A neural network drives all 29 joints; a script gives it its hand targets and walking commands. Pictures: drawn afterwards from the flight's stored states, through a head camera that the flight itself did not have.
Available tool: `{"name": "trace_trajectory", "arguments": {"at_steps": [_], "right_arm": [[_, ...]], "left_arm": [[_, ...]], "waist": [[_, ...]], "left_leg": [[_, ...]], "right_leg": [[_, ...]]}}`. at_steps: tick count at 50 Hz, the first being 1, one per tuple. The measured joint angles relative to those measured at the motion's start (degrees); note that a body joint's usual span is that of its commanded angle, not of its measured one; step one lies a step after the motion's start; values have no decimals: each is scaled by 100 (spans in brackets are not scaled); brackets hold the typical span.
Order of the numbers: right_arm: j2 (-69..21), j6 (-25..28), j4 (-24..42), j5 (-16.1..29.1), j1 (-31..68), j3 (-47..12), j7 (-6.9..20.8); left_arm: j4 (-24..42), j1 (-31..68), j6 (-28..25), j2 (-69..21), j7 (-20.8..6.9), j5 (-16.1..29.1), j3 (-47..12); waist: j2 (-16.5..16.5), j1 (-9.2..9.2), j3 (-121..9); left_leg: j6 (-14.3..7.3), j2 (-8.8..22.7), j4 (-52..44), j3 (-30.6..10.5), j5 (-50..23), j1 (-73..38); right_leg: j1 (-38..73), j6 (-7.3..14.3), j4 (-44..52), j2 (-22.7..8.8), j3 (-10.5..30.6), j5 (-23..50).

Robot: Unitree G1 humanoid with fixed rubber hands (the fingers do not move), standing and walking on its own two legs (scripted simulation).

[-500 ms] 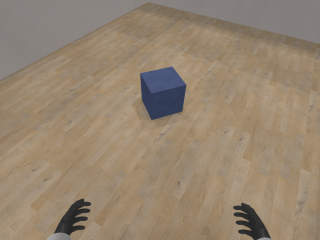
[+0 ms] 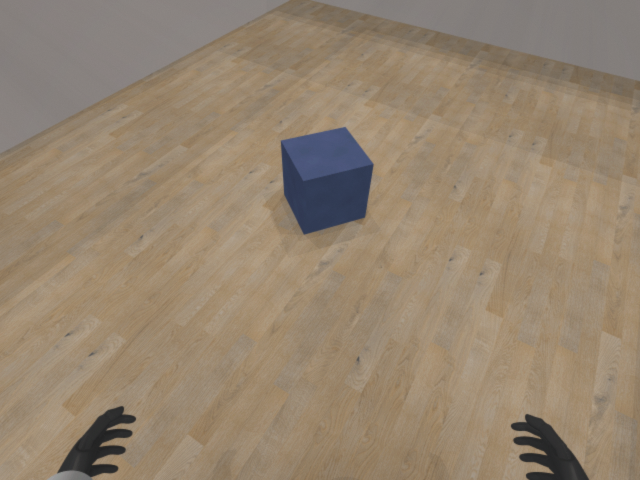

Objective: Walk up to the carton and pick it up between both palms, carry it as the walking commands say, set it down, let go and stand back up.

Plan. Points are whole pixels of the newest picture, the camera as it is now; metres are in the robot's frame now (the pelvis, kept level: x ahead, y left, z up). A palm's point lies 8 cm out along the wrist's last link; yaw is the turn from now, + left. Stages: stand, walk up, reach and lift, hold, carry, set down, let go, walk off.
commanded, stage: stand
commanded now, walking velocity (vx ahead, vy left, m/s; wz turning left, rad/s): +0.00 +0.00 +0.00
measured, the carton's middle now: (324, 180) +1.30 -0.01 -0.61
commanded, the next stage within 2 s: none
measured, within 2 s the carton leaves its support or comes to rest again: neither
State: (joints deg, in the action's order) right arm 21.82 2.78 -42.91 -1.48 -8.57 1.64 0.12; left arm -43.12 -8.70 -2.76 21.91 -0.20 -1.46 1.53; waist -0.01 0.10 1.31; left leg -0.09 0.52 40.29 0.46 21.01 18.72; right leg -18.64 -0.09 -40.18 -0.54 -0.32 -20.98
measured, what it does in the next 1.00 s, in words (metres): stands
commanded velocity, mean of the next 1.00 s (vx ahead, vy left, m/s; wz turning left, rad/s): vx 0.00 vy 0.00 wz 0.00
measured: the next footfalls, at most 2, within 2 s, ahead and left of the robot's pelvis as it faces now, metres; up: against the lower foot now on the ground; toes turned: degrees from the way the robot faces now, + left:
none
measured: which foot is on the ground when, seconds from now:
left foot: down 0.00-1.00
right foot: down 0.00-1.00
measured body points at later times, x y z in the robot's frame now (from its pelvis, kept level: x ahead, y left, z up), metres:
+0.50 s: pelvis +0.00 +0.00 +0.02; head +0.00 +0.00 +0.47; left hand +0.13 +0.31 -0.08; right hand +0.13 -0.31 -0.08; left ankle +0.00 +0.12 -0.72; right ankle +0.00 -0.12 -0.72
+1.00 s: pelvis +0.00 +0.00 +0.03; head +0.00 +0.00 +0.48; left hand +0.11 +0.32 -0.09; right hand +0.11 -0.31 -0.09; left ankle +0.01 +0.12 -0.72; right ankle +0.00 -0.12 -0.72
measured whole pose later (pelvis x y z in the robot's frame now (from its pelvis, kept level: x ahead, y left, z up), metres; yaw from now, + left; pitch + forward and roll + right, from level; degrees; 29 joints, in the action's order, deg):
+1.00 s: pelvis +0.00 +0.00 +0.03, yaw +0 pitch -2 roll +0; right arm 22.4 1.5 -59.9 -0.7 -5.0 0.3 0.2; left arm -59.7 -5.1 -1.5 22.7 -0.2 -0.7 -0.2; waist 0.0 0.1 2.2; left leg 0.2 0.3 21.2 0.4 10.9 8.1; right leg -8.0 -0.5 -21.3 -0.8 -0.4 -11.0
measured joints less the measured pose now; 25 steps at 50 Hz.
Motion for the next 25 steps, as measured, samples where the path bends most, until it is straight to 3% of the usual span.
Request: {"name": "trace_trajectory", "arguments": {"at_steps": [25], "right_arm": [[31, -71, -1008, 60, 258, -134, 17]], "left_arm": [[-999, 287, 71, 37, -14, 71, -130]], "waist": [[3, -7, 91]], "left_leg": [[16, -10, -1226, 1, -638, -736]], "right_leg": [[735, -21, 1216, -12, -10, 629]]}}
